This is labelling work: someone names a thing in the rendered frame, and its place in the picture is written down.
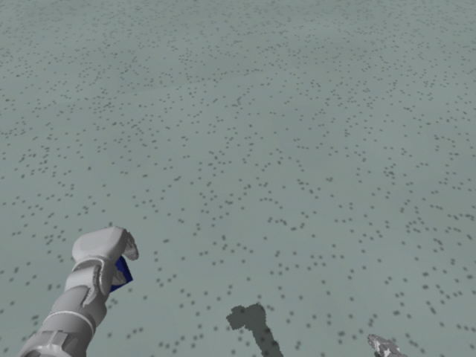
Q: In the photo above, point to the cube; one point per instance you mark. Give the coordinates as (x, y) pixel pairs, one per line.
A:
(123, 267)

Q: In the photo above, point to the left robot hand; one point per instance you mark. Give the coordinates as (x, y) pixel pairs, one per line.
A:
(110, 243)

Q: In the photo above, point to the right robot hand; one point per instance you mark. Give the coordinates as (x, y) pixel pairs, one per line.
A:
(386, 348)

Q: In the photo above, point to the left robot arm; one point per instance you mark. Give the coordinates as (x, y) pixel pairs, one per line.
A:
(71, 324)

